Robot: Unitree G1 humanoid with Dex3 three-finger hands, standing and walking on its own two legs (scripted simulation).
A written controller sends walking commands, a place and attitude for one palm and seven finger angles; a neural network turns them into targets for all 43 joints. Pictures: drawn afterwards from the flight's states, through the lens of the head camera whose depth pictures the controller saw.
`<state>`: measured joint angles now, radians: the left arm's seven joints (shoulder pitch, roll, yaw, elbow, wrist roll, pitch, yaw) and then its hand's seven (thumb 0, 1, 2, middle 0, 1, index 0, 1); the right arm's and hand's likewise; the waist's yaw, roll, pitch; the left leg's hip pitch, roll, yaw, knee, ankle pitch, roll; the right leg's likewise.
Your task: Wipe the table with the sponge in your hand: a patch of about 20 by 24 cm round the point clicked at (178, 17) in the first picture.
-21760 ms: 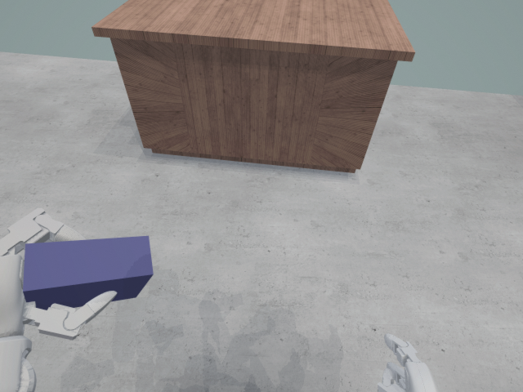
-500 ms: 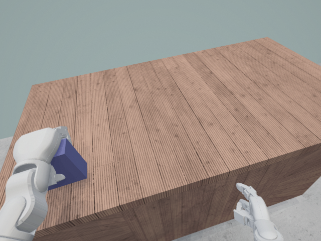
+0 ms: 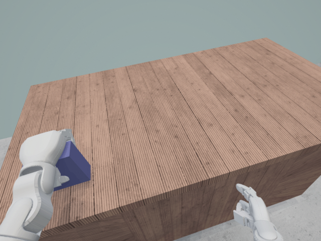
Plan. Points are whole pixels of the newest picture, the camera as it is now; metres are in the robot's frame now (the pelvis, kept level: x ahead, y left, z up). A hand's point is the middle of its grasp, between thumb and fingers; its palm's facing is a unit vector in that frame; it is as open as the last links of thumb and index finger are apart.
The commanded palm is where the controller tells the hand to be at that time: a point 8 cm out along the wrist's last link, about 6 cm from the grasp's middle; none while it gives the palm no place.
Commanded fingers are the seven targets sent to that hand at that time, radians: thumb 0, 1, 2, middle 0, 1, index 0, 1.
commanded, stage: move the sponge above the wiping area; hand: left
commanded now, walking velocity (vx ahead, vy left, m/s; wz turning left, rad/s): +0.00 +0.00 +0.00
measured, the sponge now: (64, 171) +0.24 +0.30 +0.05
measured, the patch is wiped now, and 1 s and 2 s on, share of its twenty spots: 0.00 0.00 0.00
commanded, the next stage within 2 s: lower the sponge onto the table in 0.72 s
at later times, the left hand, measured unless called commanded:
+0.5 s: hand (53, 162) +0.23 +0.30 +0.11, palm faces +0.04 -0.09 -1.00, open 9.3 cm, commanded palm +0.20 +0.29 +0.18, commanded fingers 0.00 0.10 1.30 -1.20 -1.60 -1.20 -1.60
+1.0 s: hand (52, 164) +0.22 +0.30 +0.11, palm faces +0.05 -0.09 -1.00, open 9.3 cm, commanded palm +0.19 +0.29 +0.18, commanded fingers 0.00 0.10 1.30 -1.20 -1.60 -1.20 -1.60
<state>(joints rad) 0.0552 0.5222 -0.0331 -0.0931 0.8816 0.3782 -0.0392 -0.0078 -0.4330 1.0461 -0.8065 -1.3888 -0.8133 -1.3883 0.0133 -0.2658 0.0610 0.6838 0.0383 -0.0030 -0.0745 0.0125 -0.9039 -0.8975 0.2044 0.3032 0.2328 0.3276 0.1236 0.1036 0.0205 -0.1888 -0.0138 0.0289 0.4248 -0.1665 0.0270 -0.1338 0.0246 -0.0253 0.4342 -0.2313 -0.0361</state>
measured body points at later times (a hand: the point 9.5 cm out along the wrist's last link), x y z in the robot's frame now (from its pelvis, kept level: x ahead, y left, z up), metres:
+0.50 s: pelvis +0.00 +0.00 +0.00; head -0.02 -0.04 +0.45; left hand +0.22 +0.30 +0.16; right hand +0.25 -0.20 -0.08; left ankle +0.04 +0.10 -0.74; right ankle +0.01 -0.10 -0.74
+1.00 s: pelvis +0.00 +0.00 +0.00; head -0.02 -0.05 +0.45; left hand +0.21 +0.30 +0.17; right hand +0.25 -0.20 -0.08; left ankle +0.04 +0.10 -0.74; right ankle +0.01 -0.10 -0.74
